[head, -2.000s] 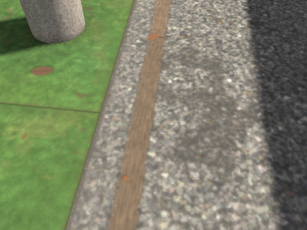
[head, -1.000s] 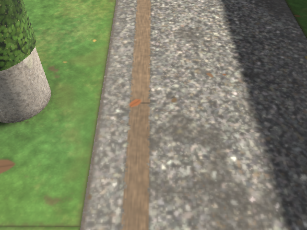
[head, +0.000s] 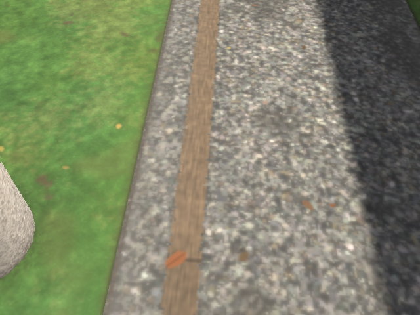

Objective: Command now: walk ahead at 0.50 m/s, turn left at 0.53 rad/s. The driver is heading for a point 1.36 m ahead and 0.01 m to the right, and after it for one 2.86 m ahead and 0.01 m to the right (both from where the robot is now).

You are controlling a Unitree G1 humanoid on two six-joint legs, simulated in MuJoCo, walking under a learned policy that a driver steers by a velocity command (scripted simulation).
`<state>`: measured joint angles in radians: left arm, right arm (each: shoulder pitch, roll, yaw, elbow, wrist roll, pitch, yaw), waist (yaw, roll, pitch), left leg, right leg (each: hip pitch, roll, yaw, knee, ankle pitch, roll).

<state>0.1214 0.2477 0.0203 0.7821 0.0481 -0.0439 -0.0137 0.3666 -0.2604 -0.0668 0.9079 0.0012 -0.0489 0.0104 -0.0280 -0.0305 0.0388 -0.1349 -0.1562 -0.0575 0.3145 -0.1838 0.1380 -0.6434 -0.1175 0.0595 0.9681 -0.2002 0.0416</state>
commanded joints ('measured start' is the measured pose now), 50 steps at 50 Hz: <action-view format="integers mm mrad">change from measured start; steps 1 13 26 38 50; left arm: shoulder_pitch -65 251 252 318 268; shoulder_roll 74 208 116 116 44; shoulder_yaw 13 43 38 30 34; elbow -81 -49 60 129 125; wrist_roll -4 5 -41 -56 -22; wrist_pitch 3 -54 -60 -42 73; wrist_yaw -3 25 1 17 20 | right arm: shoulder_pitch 56 55 -169 -32 -172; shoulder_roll -154 -131 -64 -112 -92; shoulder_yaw -36 -18 25 25 24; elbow -56 -97 -172 -103 -98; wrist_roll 4 -7 -46 -66 -19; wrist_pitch -10 -29 14 -43 -8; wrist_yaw -5 -11 31 -9 -38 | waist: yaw -16 145 31 -52 79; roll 84 8 -53 13 134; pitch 0 -248 1 -155 -101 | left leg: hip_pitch -12 -21 -515 101 -129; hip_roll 232 184 230 217 412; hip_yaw -219 -177 40 54 48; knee -107 524 624 124 -52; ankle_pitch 327 459 1 411 455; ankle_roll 97 -22 -125 -31 83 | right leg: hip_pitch -12 685 537 520 296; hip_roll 35 -37 -75 19 92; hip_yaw -60 108 99 -53 -61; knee -130 -540 -845 -319 -11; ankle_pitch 126 -28 233 562 -164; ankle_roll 25 -154 -252 -113 -42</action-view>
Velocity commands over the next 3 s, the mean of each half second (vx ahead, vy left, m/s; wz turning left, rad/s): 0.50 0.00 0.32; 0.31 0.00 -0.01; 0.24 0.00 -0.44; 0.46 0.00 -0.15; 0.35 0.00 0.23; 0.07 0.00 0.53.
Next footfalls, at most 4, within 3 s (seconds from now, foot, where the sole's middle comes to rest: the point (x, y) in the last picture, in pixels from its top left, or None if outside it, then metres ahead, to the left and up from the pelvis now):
0.26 right None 0.33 -0.13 -0.78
0.76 left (172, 293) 0.54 0.11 -0.78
1.24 right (235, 308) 0.50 -0.08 -0.78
1.74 left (189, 214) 0.83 0.06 -0.78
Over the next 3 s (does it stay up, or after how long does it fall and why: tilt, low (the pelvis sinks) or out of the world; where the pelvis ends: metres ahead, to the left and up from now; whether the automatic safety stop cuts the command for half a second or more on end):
stays up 1.05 -0.04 0.00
